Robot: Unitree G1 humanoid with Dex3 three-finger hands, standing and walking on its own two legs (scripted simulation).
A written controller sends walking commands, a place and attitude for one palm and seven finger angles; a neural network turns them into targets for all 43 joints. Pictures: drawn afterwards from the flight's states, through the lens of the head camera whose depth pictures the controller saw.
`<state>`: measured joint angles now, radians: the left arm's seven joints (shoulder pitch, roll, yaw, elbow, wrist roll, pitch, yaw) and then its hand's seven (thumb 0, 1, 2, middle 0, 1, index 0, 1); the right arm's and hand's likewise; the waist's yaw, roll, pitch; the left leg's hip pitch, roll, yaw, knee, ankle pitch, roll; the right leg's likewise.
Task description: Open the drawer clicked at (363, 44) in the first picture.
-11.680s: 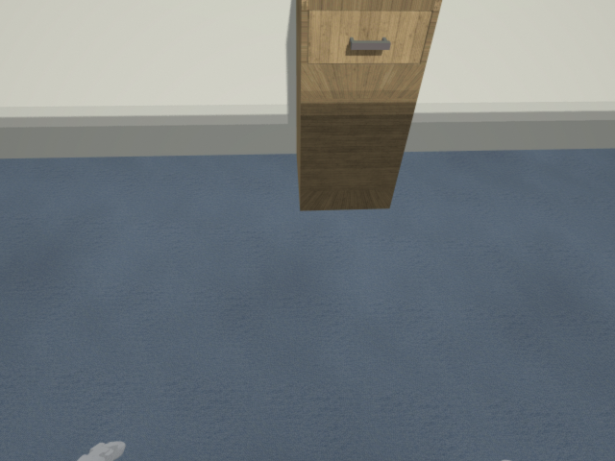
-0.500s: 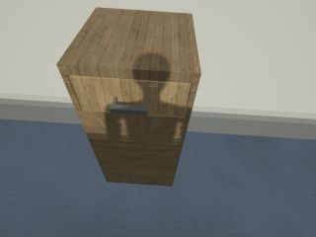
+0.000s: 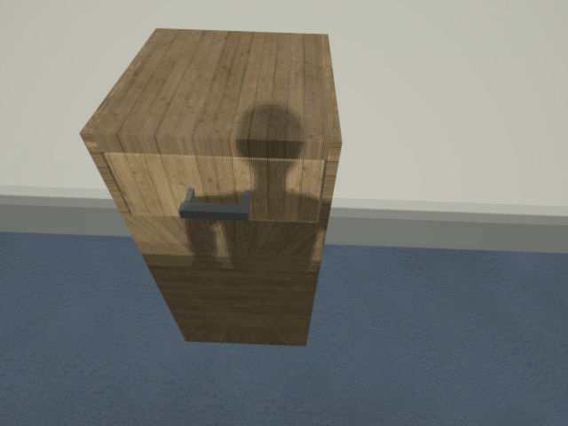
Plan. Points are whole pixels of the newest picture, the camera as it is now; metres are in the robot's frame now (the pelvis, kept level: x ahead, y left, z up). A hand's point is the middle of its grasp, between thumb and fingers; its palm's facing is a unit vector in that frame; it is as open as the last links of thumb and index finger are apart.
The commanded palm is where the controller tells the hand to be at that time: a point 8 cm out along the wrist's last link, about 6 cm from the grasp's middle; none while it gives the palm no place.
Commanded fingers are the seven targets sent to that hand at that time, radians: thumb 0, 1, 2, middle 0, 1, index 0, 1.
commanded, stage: come to a stop and stand still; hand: left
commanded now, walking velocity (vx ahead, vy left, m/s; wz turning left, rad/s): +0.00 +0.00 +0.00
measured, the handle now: (216, 202) +0.48 +0.16 +0.01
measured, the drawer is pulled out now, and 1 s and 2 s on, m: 0.00 0.00 0.00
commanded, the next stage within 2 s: look again from close up in 0.40 s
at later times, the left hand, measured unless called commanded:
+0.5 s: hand out of the picture -0.03 +0.13 -0.18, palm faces +0.04 -0.99 -0.14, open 7.4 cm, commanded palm none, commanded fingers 0.00 0.90 0.90 -0.20 -0.30 -0.20 -0.30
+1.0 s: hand out of the picture -0.04 +0.16 -0.18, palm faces +0.02 -0.98 -0.19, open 7.4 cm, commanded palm none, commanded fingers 0.00 0.90 0.90 -0.20 -0.30 -0.20 -0.30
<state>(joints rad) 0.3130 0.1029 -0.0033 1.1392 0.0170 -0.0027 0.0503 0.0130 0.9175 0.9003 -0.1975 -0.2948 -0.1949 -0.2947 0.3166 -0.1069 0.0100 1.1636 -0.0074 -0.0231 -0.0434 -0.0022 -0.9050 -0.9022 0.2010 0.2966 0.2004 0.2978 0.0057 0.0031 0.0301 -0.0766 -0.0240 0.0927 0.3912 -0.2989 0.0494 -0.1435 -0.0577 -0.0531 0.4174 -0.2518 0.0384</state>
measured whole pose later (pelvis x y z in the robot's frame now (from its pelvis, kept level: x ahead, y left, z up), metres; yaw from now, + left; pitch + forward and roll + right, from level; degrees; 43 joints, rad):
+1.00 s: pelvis -0.04 -0.01 +0.00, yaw +0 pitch -2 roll +0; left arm 0.31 0.14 -0.02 1.09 0.02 -0.01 0.04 0.01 0.91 0.90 -0.20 -0.29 -0.19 -0.29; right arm 0.33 -0.14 0.03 1.09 -0.01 -0.01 -0.01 0.00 -0.91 -0.90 0.20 0.30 0.20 0.30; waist 0.00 0.01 0.02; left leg -0.15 -0.01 0.09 0.47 -0.28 0.04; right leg -0.21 -0.05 -0.06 0.48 -0.23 0.02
